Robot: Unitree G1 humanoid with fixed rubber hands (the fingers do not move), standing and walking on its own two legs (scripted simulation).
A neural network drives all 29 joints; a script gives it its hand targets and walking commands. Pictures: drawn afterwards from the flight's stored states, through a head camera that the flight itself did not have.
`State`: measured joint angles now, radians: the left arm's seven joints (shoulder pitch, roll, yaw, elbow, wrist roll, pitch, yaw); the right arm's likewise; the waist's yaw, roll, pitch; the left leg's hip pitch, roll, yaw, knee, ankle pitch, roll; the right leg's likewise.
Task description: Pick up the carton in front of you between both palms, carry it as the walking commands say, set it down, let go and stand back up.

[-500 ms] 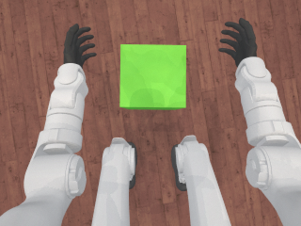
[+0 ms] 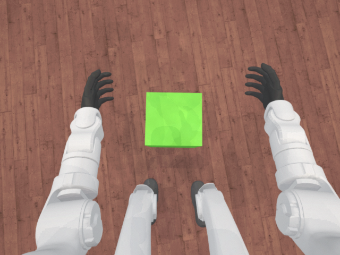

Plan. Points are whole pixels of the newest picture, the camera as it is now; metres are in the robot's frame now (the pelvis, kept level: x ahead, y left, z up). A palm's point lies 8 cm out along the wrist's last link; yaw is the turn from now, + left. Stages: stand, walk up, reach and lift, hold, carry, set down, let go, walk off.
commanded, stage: let go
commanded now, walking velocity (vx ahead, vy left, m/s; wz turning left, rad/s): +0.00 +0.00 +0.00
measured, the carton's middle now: (173, 123) +0.45 +0.00 -0.53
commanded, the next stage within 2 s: stand in 1.08 s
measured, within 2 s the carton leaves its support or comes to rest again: neither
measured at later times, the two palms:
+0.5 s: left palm (39, 181) +0.29 +0.22 +0.02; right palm (329, 170) +0.29 -0.23 +0.02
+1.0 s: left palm (11, 231) +0.23 +0.23 +0.06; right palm out of the picture +0.23 -0.23 +0.06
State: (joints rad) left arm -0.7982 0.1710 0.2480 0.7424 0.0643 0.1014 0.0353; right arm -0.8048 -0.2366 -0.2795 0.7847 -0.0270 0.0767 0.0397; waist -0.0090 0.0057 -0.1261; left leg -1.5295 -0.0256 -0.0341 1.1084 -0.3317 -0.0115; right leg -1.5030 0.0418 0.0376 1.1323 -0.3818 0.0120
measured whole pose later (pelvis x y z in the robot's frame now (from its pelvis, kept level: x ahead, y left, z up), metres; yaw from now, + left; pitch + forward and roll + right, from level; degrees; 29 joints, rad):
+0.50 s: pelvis +0.07 +0.00 +0.11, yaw +0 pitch +18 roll +0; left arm 0.03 0.18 0.09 0.52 0.02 -0.02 -0.03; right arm 0.02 -0.20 -0.09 0.53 0.00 -0.03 0.05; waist -0.01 -0.01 -0.06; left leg -0.64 -0.02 -0.03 0.60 -0.27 0.00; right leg -0.61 0.03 0.05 0.61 -0.31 0.00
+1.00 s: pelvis +0.07 +0.00 +0.12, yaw +0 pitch -6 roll +0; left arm 0.21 0.21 0.05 0.41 0.02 0.15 -0.08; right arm 0.20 -0.20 -0.05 0.42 -0.02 0.15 0.08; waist 0.00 -0.01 0.12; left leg -0.09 -0.02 -0.03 0.44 -0.25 0.00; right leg -0.06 0.02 0.05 0.44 -0.29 0.00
